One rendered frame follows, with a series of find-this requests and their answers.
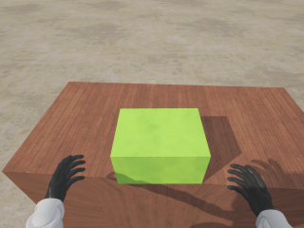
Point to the carton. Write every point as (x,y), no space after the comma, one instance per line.
(159,146)

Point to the left robot hand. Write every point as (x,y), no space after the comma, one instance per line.
(61,179)

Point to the pedestal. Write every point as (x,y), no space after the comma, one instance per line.
(259,126)

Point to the right robot hand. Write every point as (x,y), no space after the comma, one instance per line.
(254,188)

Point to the right robot forearm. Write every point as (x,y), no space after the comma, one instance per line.
(272,219)

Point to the left robot forearm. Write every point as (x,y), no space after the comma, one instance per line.
(48,213)

